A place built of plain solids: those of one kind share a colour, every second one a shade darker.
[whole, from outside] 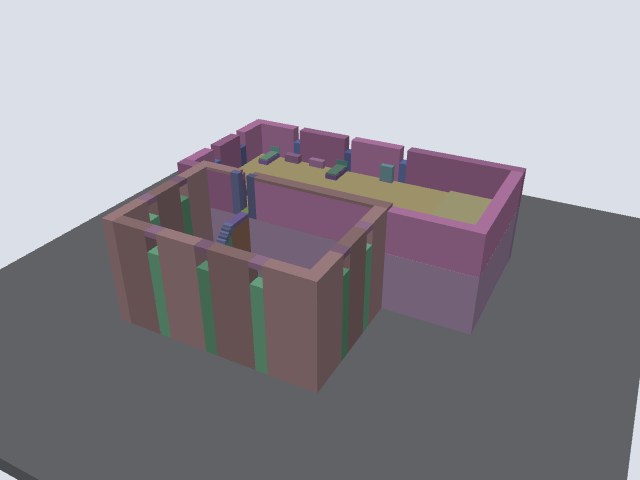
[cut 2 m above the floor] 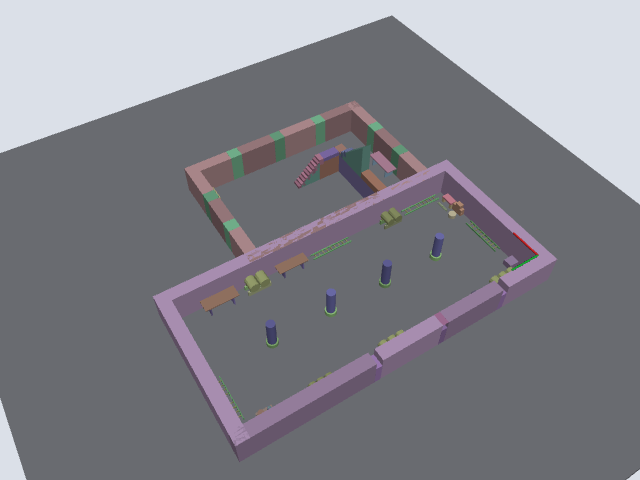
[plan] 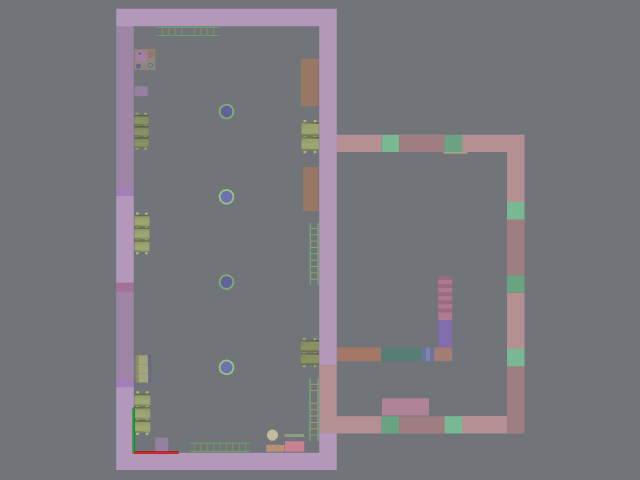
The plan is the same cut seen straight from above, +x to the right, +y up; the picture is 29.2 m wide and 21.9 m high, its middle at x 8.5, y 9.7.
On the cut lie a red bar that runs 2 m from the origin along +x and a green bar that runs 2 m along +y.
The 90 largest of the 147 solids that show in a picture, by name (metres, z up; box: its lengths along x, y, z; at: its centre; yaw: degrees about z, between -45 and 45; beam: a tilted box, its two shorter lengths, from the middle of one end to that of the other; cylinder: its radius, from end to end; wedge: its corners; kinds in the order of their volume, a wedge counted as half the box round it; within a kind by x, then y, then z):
{
 "wall_vestibule_1": {"box": [0.8, 3.15, 7.34], "at": [8.87, 2.44, 3.37]},
 "wall_vestibule_2": {"box": [0.8, 9.56, 7.34], "at": [8.87, 9.73, 3.37]},
 "wall_vestibule_3": {"box": [2.84, 0.8, 7.34], "at": [9.89, 1.27, 3.37]},
 "wall_vestibule_4": {"box": [2.84, 0.8, 7.34], "at": [9.89, 14.11, 3.37]},
 "wall_vestibule_5": {"box": [2.08, 0.8, 7.34], "at": [13.15, 1.27, 3.37]},
 "wall_vestibule_6": {"box": [2.08, 0.8, 7.34], "at": [13.15, 14.11, 3.37]},
 "wall_vestibule_7": {"box": [2.84, 0.8, 7.34], "at": [16.41, 1.27, 3.37]},
 "wall_vestibule_8": {"box": [2.84, 0.8, 7.34], "at": [16.41, 14.11, 3.37]},
 "wall_vestibule_9": {"box": [0.8, 3.07, 7.34], "at": [17.43, 2.4, 3.37]},
 "wall_vestibule_10": {"box": [0.8, 2.55, 7.34], "at": [17.43, 6.01, 3.37]},
 "wall_vestibule_11": {"box": [0.8, 2.55, 7.34], "at": [17.43, 9.36, 3.37]},
 "wall_vestibule_12": {"box": [0.8, 3.07, 7.34], "at": [17.43, 12.97, 3.37]},
 "wall_undercroft_1": {"box": [0.8, 3.78, 4.33], "at": [-0.4, 1.09, 1.86]},
 "wall_undercroft_2": {"box": [0.8, 3.96, 4.33], "at": [-0.4, 5.36, 1.86]},
 "wall_undercroft_3": {"box": [0.8, 3.96, 4.33], "at": [-0.4, 9.72, 1.86]},
 "wall_undercroft_4": {"box": [0.8, 8.14, 4.33], "at": [-0.4, 16.18, 1.86]},
 "wall_undercroft_5": {"box": [10.07, 0.8, 4.33], "at": [4.24, -0.4, 1.86]},
 "wall_undercroft_6": {"box": [10.07, 0.8, 4.33], "at": [4.24, 19.85, 1.86]},
 "wall_undercroft_7": {"box": [0.8, 21.05, 4.33], "at": [8.87, 9.72, 1.86]},
 "wall_dorter_1": {"box": [0.8, 3.71, 2.8], "at": [-0.4, 1.05, 5.44]},
 "wall_dorter_2": {"box": [0.8, 3.81, 2.8], "at": [-0.4, 5.36, 5.44]},
 "wall_dorter_3": {"box": [0.8, 3.81, 2.8], "at": [-0.4, 9.72, 5.44]},
 "wall_dorter_4": {"box": [0.8, 8.07, 2.8], "at": [-0.4, 16.22, 5.44]},
 "wall_dorter_5": {"box": [3.07, 0.8, 2.8], "at": [0.73, -0.4, 5.44]},
 "wall_dorter_6": {"box": [2.54, 0.8, 2.8], "at": [4.24, -0.4, 5.44]},
 "wall_dorter_7": {"box": [10.07, 0.8, 2.8], "at": [4.24, 19.85, 5.44]},
 "wall_dorter_8": {"box": [3.07, 0.8, 2.8], "at": [7.74, -0.4, 5.44]},
 "wall_dorter_9": {"box": [0.8, 4.97, 2.8], "at": [8.87, 1.68, 5.44]},
 "wall_dorter_10": {"box": [0.8, 15.45, 2.8], "at": [8.87, 12.52, 5.44]},
 "floor_dorter_1": {"box": [8.47, 19.45, 0.4], "at": [4.24, 9.72, 4.14]},
 "wall_vestibule_under_light_1": {"box": [0.8, 0.8, 5.99], "at": [11.71, 1.27, 2.69]},
 "wall_vestibule_under_light_2": {"box": [0.8, 0.8, 5.99], "at": [11.71, 14.11, 2.69]},
 "wall_vestibule_under_light_3": {"box": [0.8, 0.8, 5.99], "at": [14.59, 1.27, 2.69]},
 "wall_vestibule_under_light_4": {"box": [0.8, 0.8, 5.99], "at": [14.59, 14.11, 2.69]},
 "wall_vestibule_under_light_5": {"box": [0.8, 0.8, 5.99], "at": [17.43, 4.34, 2.69]},
 "wall_vestibule_under_light_6": {"box": [0.8, 0.8, 5.99], "at": [17.43, 7.69, 2.69]},
 "wall_vestibule_under_light_7": {"box": [0.8, 0.8, 5.99], "at": [17.43, 11.03, 2.69]},
 "mass_under_upper_1": {"box": [5.26, 0.63, 1.81], "at": [11.9, 4.48, 0.6]},
 "floor_dais_1": {"box": [8.47, 3.89, 0.16], "at": [4.24, 17.5, 4.42]},
 "mass_under_head_1": {"box": [2.02, 0.63, 2.53], "at": [10.28, 4.48, 2.77]},
 "mass_under_head_2": {"box": [0.63, 1.59, 1.81], "at": [14.21, 5.59, 0.6]},
 "fill_under_steps_1": {"wedge": [[11.28, 4.17, 1.51], [11.28, 4.17, 4.13], [11.28, 4.8, 1.51], [11.28, 4.8, 4.13], [13.9, 4.17, 1.51], [13.9, 4.17, 1.57], [13.9, 4.8, 1.51], [13.9, 4.8, 1.57]]},
 "fill_under_steps_2": {"wedge": [[13.9, 6.37, -0.3], [13.9, 6.37, 1.6], [13.9, 8.26, -0.3], [13.9, 8.26, -0.24], [14.53, 6.37, -0.3], [14.53, 6.37, 1.6], [14.53, 8.26, -0.3], [14.53, 8.26, -0.24]]},
 "wall_dorter_under_light_1": {"box": [0.8, 0.55, 1.75], "at": [-0.4, 3.18, 4.92]},
 "wall_dorter_under_light_2": {"box": [0.8, 0.55, 1.75], "at": [-0.4, 7.54, 4.92]},
 "wall_dorter_under_light_3": {"box": [0.8, 0.55, 1.75], "at": [-0.4, 11.91, 4.92]},
 "wall_dorter_under_light_4": {"box": [0.7, 0.8, 1.75], "at": [2.62, -0.4, 4.92]},
 "wall_undercroft_under_light_1": {"box": [0.8, 0.4, 1.75], "at": [-0.4, 3.18, 0.57]},
 "wall_undercroft_under_light_2": {"box": [0.8, 0.4, 1.75], "at": [-0.4, 7.54, 0.57]},
 "wall_undercroft_under_light_3": {"box": [0.8, 0.4, 1.75], "at": [-0.4, 11.91, 0.57]},
 "pier_undercroft_1": {"cylinder": 0.27, "from": [4.24, 3.89, 0.3], "to": [4.24, 3.89, 2.1]},
 "pier_undercroft_2": {"cylinder": 0.27, "from": [4.24, 7.78, 0.27], "to": [4.24, 7.78, 2.1]},
 "pier_undercroft_3": {"cylinder": 0.27, "from": [4.24, 11.67, 0.29], "to": [4.24, 11.67, 2.1]},
 "pier_undercroft_4": {"cylinder": 0.27, "from": [4.24, 15.56, 0.27], "to": [4.24, 15.56, 2.1]},
 "wall_wallhead_1": {"box": [0.45, 0.6, 3.0], "at": [9.04, 3.87, 5.54]},
 "wall_wallhead_2": {"box": [0.45, 0.6, 3.0], "at": [9.04, 5.1, 5.54]},
 "wall_vestibule_over_light_1": {"box": [0.8, 0.8, 0.35], "at": [11.71, 1.27, 6.87]},
 "wall_vestibule_over_light_2": {"box": [0.8, 0.8, 0.35], "at": [11.71, 14.11, 6.87]},
 "wall_vestibule_over_light_3": {"box": [0.8, 0.8, 0.35], "at": [14.59, 1.27, 6.87]},
 "wall_vestibule_over_light_4": {"box": [0.8, 0.8, 0.35], "at": [14.59, 14.11, 6.87]},
 "wall_vestibule_over_light_5": {"box": [0.8, 0.8, 0.35], "at": [17.43, 4.34, 6.87]},
 "wall_vestibule_over_light_6": {"box": [0.8, 0.8, 0.35], "at": [17.43, 7.69, 6.87]},
 "wall_vestibule_over_light_7": {"box": [0.8, 0.8, 0.35], "at": [17.43, 11.03, 6.87]},
 "bed_frame_dorter_1": {"box": [1.86, 0.78, 0.32], "at": [0.96, 1.23, 4.5]},
 "bed_frame_dorter_2": {"box": [1.91, 0.89, 0.34], "at": [0.99, 7.12, 4.51]},
 "chest_dorter_1": {"box": [0.47, 1.2, 0.56], "at": [0.27, 5.12, 4.62]},
 "chest_dorter_2": {"box": [0.55, 1.2, 0.58], "at": [0.31, 3.01, 4.63]},
 "wall_undercroft_over_light_1": {"box": [0.8, 0.4, 2.03], "at": [-0.4, 7.54, 3.01]},
 "jamb_wall_head_1": {"box": [0.8, 0.35, 2.05], "at": [8.87, 3.99, 5.37]},
 "floor_head_the_stone_1": {"box": [1.7, 0.63, 0.3], "at": [10.12, 4.48, 4.19]},
 "floor_head_the_stone_2": {"box": [0.63, 1.26, 0.3], "at": [14.21, 5.43, 1.66]},
 "aumbry_carcase_dorter_1": {"box": [0.44, 0.95, 1.13], "at": [0.26, 10.84, 5.0]},
 "pier_undercroft_base_1": {"cylinder": 0.35, "from": [4.24, 3.89, 0.0], "to": [4.24, 3.89, 0.3]},
 "pier_undercroft_base_2": {"cylinder": 0.35, "from": [4.24, 7.78, 0.0], "to": [4.24, 7.78, 0.27]},
 "pier_undercroft_base_3": {"cylinder": 0.35, "from": [4.24, 11.67, 0.0], "to": [4.24, 11.67, 0.29]},
 "pier_undercroft_base_4": {"cylinder": 0.35, "from": [4.24, 15.56, 0.0], "to": [4.24, 15.56, 0.27]},
 "crate_undercroft_1": {"box": [0.62, 0.46, 0.53], "at": [0.34, 16.49, 0.22]},
 "crate_undercroft_2": {"box": [0.6, 0.66, 0.46], "at": [1.28, 0.36, 0.18]},
 "bed_pallet_dorter_1": {"box": [1.74, 0.72, 0.11], "at": [0.99, 1.23, 4.72]},
 "bed_pallet_dorter_2": {"box": [1.79, 0.83, 0.11], "at": [1.02, 7.12, 4.74]},
 "floor_turn_1": {"box": [1.18, 0.63, 0.3], "at": [13.94, 4.48, 1.66]},
 "table_top_undercroft_1": {"box": [0.82, 2.17, 0.06], "at": [8.03, 16.89, 0.75]},
 "table_top_undercroft_2": {"box": [0.72, 2.01, 0.06], "at": [8.08, 12.02, 0.69]},
 "tub_stand_undercroft_1": {"box": [0.96, 0.96, 0.17], "at": [0.51, 17.93, 0.04]},
 "stillage_front_undercroft_1": {"box": [0.13, 1.35, 0.4], "at": [7.78, 4.56, 0.15]},
 "stillage_front_undercroft_2": {"box": [0.13, 1.53, 0.4], "at": [7.81, 14.42, 0.15]},
 "table_top_vestibule_1": {"box": [2.14, 0.78, 0.06], "at": [12.4, 2.09, 0.73]},
 "banker_slab_undercroft_1": {"box": [0.88, 0.48, 0.13], "at": [7.34, 0.28, 0.45]},
 "treadb_1": {"wedge": [[13.9, 6.05, 1.34], [13.9, 6.05, 1.81], [13.9, 6.39, 1.34], [13.9, 6.39, 1.81], [14.53, 6.05, 1.34], [14.53, 6.05, 1.81], [14.53, 6.39, 1.34], [14.53, 6.39, 1.81]]},
 "tread_1": {"wedge": [[10.95, 4.17, 3.87], [10.95, 4.17, 4.34], [10.95, 4.8, 3.87], [10.95, 4.8, 4.34], [11.3, 4.17, 3.87], [11.3, 4.17, 4.34], [11.3, 4.8, 3.87], [11.3, 4.8, 4.34]]}
}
